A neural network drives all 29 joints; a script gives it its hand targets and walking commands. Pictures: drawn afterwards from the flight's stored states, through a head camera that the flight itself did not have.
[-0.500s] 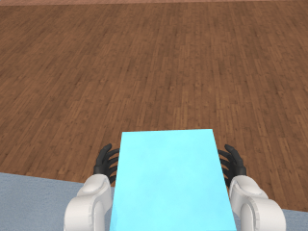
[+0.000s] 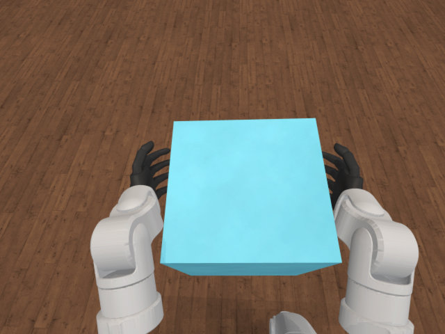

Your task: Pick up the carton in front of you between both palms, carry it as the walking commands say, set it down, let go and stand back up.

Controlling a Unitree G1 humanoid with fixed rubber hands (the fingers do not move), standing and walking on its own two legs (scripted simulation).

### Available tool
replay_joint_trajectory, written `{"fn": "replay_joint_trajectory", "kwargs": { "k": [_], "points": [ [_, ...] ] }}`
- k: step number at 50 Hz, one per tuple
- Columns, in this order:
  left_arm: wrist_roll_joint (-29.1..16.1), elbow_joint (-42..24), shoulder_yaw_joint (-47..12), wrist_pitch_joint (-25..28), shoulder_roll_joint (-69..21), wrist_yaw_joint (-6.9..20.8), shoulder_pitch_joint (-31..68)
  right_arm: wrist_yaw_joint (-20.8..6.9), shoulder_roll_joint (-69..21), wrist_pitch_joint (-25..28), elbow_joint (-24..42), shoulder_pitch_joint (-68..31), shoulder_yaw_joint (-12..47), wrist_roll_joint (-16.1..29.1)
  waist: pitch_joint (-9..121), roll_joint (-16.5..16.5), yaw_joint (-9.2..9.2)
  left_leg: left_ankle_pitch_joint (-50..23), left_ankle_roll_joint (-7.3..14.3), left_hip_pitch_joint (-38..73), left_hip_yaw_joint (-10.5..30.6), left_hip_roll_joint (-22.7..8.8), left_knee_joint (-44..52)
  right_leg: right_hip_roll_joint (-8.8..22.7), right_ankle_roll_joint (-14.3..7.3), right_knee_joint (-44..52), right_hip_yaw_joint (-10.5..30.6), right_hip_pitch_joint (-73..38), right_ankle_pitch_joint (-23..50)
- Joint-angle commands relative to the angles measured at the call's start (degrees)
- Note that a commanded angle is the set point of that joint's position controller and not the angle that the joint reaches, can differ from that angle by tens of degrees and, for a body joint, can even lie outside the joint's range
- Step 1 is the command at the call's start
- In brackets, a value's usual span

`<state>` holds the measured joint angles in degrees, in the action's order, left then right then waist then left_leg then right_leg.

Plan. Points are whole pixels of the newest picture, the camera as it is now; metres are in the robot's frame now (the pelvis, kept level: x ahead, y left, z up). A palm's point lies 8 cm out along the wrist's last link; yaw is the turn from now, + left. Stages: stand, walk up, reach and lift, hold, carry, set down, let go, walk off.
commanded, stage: carry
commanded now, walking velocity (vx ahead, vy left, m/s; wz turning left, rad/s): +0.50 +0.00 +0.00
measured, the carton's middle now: (243, 209) +0.30 -0.01 +0.06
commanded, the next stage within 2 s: none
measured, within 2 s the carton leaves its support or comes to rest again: neither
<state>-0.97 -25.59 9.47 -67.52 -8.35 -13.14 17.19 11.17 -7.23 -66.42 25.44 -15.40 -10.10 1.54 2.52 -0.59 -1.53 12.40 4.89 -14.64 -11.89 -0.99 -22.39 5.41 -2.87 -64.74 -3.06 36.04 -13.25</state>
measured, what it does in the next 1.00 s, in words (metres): climbs: right foot, then left foot 0.03 m higher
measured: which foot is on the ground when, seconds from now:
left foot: down 0.00-0.26, up 0.28-0.64, down 0.66-1.00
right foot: up 0.00-0.22, down 0.24-0.66, up 0.68-1.00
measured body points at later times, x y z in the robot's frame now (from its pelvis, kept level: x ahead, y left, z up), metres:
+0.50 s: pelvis +0.34 -0.04 +0.01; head +0.43 -0.04 +0.45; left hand +0.68 +0.15 +0.11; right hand +0.72 -0.16 +0.10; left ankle +0.35 +0.09 -0.63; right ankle +0.32 -0.10 -0.73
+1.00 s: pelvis +0.68 +0.00 +0.05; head +0.71 +0.01 +0.49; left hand +1.04 +0.15 +0.18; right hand +1.03 -0.16 +0.19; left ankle +0.61 +0.07 -0.70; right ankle +0.78 -0.13 -0.62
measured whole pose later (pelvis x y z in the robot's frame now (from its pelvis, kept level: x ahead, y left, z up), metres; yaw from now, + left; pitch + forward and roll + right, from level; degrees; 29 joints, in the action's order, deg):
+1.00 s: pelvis +0.68 +0.00 +0.05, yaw +1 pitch +5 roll -1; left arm 2.0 -12.8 17.6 -62.2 -7.5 -12.7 30.8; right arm 11.7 -6.8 -62.5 11.1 -31.5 -14.5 1.3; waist 1.7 0.1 -3.8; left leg 23.6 3.0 -9.9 -5.5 0.9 -21.7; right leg 2.6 -2.5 -55.6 -3.6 42.7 -16.9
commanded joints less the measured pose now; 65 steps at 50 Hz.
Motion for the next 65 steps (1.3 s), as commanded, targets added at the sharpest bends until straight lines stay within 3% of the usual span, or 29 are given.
{"fn": "replay_joint_trajectory", "kwargs": {
  "k": [1,8,10,12,13,14,15,17,18,21,25,30,32,33,34,35,36,39,42,49,52,54,55,56,57,58,60,62,65],
  "points": [
    [-5.0,4.7,-27.9,1.7,-27.5,-0.4,27.2,0.0,-26.7,1.6,-1.5,-30.4,29.7,9.0,13.1,7.5,0.12,-9.9,5.6,14.7,11.9,-13.3,9.8,0.5,0.6,4.9,-1.8,6.9,3.9],
    [-4.7,15.1,-23.9,4.4,-30.5,-0.4,40.5,1.5,-30.2,4.2,-12.4,-44.1,25.7,6.9,9.5,7.8,-1.55,-23.1,6.1,18.9,8.8,-12.1,5.1,-2.9,-1.6,23.1,-6.4,5.0,5.3],
    [-4.9,17.1,-22.8,5.0,-31.3,-0.4,42.8,1.7,-32.0,4.7,-13.9,-47.1,25.6,7.2,11.5,9.5,0.34,-36.4,4.1,19.0,6.4,-12.0,-0.8,-5.6,-3.3,26.7,-8.2,-2.4,3.5],
    [-4.9,19.0,-22.0,5.6,-31.9,-0.2,42.4,1.8,-33.5,4.9,-15.0,-48.2,25.5,7.3,21.6,4.7,5.97,-41.7,0.0,13.4,0.6,-7.7,-22.6,-9.8,-3.6,33.1,-11.3,-26.1,3.7],
    [-4.8,19.2,-21.6,5.9,-31.8,-0.2,42.6,1.8,-34.5,5.0,-14.7,-49.3,25.4,7.2,28.7,-5.6,6.79,-22.2,-2.2,0.9,2.3,-4.9,-38.3,3.9,-6.4,33.7,8.7,-42.0,0.7],
    [-5.7,19.7,-22.4,6.1,-32.8,-0.3,43.6,1.7,-35.6,4.9,-14.4,-48.3,26.0,7.5,33.6,-22.0,6.63,15.0,-4.2,-18.6,7.2,6.0,-54.7,15.5,-15.9,43.1,37.8,-56.4,-1.6],
    [-7.7,18.1,-24.1,6.3,-35.4,0.3,43.1,1.7,-36.0,5.3,-12.8,-50.3,26.1,7.9,31.4,-17.4,6.68,15.6,-2.9,-27.2,12.8,4.0,-63.0,15.1,-16.3,45.3,39.2,-57.3,2.4],
    [-10.9,12.1,-27.8,7.1,-39.7,1.4,46.7,1.6,-38.2,6.0,-10.5,-50.4,24.7,7.5,27.3,-4.5,7.50,12.7,-1.4,-31.7,13.9,0.5,-64.0,12.5,-13.7,38.4,26.8,-52.7,21.3],
    [-11.6,9.5,-29.1,7.6,-40.7,1.8,47.5,1.6,-38.3,6.5,-9.9,-48.7,24.0,6.2,26.8,-2.1,6.77,11.2,-1.1,-31.6,14.4,-0.9,-60.6,11.6,-11.9,38.2,23.3,-50.7,21.5],
    [-13.3,3.3,-32.9,8.9,-41.3,2.7,46.7,1.4,-36.9,8.0,-7.0,-43.9,24.8,4.0,27.1,-3.0,5.57,9.3,-1.3,-32.0,13.0,-1.4,-54.1,10.3,-10.0,39.7,18.8,-50.0,17.7],
    [-14.2,0.1,-34.5,9.0,-37.0,3.1,42.0,1.6,-33.9,8.3,-3.9,-41.0,27.1,4.3,23.7,-4.6,6.21,8.0,-2.0,-36.0,8.8,-1.4,-43.2,8.7,-10.7,40.9,12.7,-50.3,25.8],
    [-12.1,4.2,-31.8,7.3,-31.3,2.5,38.6,1.7,-30.3,6.2,-4.9,-40.7,27.7,4.9,18.0,-8.3,5.18,0.1,-1.1,-20.5,0.1,2.6,-18.7,4.0,-7.1,41.8,1.5,-41.7,37.3],
    [-9.9,6.4,-29.8,6.4,-30.1,1.7,37.2,1.6,-30.1,5.3,-7.0,-40.0,27.4,5.2,20.9,-9.9,0.73,-0.6,0.3,-5.8,-4.3,7.0,-12.6,3.8,-4.4,30.7,-3.5,-38.9,54.2],
    [-8.6,7.1,-28.8,6.0,-29.7,1.4,37.2,1.5,-29.9,4.9,-8.5,-39.1,26.9,5.3,26.3,-7.1,-3.23,-1.8,0.9,7.4,-3.4,6.6,-9.5,2.8,-2.4,19.5,-6.0,-35.3,48.6],
    [-7.3,7.7,-27.8,5.5,-29.7,1.1,38.3,1.3,-30.7,4.5,-9.4,-38.4,26.7,5.5,29.2,-0.9,-6.38,6.0,1.9,19.9,11.2,-1.8,-9.1,0.9,-0.9,8.3,-4.0,-23.9,29.0],
    [-6.5,8.8,-26.6,5.0,-31.1,1.2,36.3,1.4,-30.5,4.4,-9.8,-40.7,27.2,6.0,32.1,17.7,-3.46,0.3,11.7,29.8,46.3,-17.3,-0.2,-9.6,1.4,-6.4,-0.7,-5.5,-6.9],
    [-6.1,8.7,-25.8,4.9,-30.5,1.0,39.0,0.9,-33.6,4.0,-10.0,-41.7,28.6,7.3,30.2,16.2,-3.33,-8.0,14.7,32.6,52.3,-19.0,1.8,-10.7,0.6,-18.5,4.8,3.6,-15.0],
    [-4.1,11.4,-22.6,4.8,-34.0,0.9,39.9,-0.8,-39.3,4.3,-6.8,-49.3,33.3,12.0,23.4,0.1,-3.17,-21.0,10.1,25.8,35.5,-15.6,-2.5,-4.9,-0.7,-17.3,5.5,9.8,-11.5],
    [-2.9,12.7,-22.6,5.7,-35.1,1.2,40.5,-1.7,-41.0,5.3,-5.6,-52.5,35.0,14.2,23.4,2.9,-1.80,-15.0,8.1,22.8,29.4,-14.4,0.3,-4.0,-0.8,-9.9,3.6,8.0,-8.1],
    [-3.8,13.6,-24.0,4.6,-32.1,0.4,41.6,-0.1,-34.7,4.1,-11.2,-45.6,28.9,9.8,17.3,7.7,-1.91,-20.1,7.4,19.1,15.3,-10.3,4.5,-3.4,0.6,13.6,-2.9,7.2,-2.4],
    [-4.6,15.2,-24.1,3.5,-32.4,0.6,42.5,0.6,-33.2,3.1,-13.9,-43.7,25.9,6.6,15.0,10.6,-1.13,-31.0,5.1,16.6,10.7,-9.2,2.5,-6.5,-0.6,23.6,-8.8,-1.2,-1.5],
    [-5.5,17.1,-24.4,3.2,-33.6,0.9,43.3,0.8,-33.1,2.7,-15.0,-43.8,24.7,5.3,18.7,10.9,3.30,-47.5,2.0,14.5,5.6,-8.7,-10.4,-11.1,-2.0,29.4,-13.2,-15.1,-0.7],
    [-5.7,18.1,-24.3,3.2,-34.3,1.1,43.1,0.8,-33.2,2.6,-15.4,-43.5,24.4,4.6,23.9,8.5,6.32,-43.7,-0.5,9.1,3.6,-7.3,-20.7,-11.0,-3.2,31.3,-11.2,-29.0,-0.7],
    [-5.5,19.3,-24.0,3.4,-34.8,1.2,42.1,0.9,-33.4,2.5,-15.1,-45.5,24.0,4.2,27.2,0.2,9.20,-27.2,-2.6,-2.5,2.7,-3.8,-35.7,-0.9,-5.7,36.5,7.9,-40.3,-13.0],
    [-6.0,19.0,-24.8,3.7,-35.2,1.1,44.7,0.6,-35.0,2.4,-14.7,-46.5,23.7,4.1,28.6,-17.5,6.52,9.2,-4.0,-19.6,7.0,6.0,-49.6,12.6,-14.3,44.7,39.2,-48.7,-8.5],
    [-7.6,18.3,-26.2,3.8,-37.9,1.4,45.6,0.7,-35.5,2.8,-14.4,-48.9,23.9,4.5,26.2,-13.9,6.58,16.1,-2.4,-27.3,13.6,4.7,-60.6,13.8,-16.7,45.3,42.7,-48.9,-1.2],
    [-10.8,15.0,-29.6,4.9,-42.2,2.3,50.1,0.9,-37.0,3.8,-14.9,-47.8,21.5,2.8,24.4,-1.2,6.79,13.1,-0.9,-30.6,14.9,0.7,-62.8,12.0,-14.8,40.0,30.6,-44.7,10.5],
    [-12.6,12.8,-31.6,6.2,-43.9,2.9,53.6,1.0,-37.6,4.9,-15.3,-47.8,20.7,1.1,24.2,-0.7,5.21,10.3,-0.4,-29.6,14.9,-1.5,-57.1,10.1,-11.5,41.2,24.1,-40.8,6.6],
    [-13.6,11.3,-32.7,7.6,-43.1,3.1,52.2,1.1,-36.9,6.1,-14.2,-46.6,22.4,1.2,23.6,-3.1,4.67,9.7,-1.3,-31.7,12.4,-1.9,-51.4,9.8,-11.5,43.1,19.7,-40.7,5.2]
  ]
}}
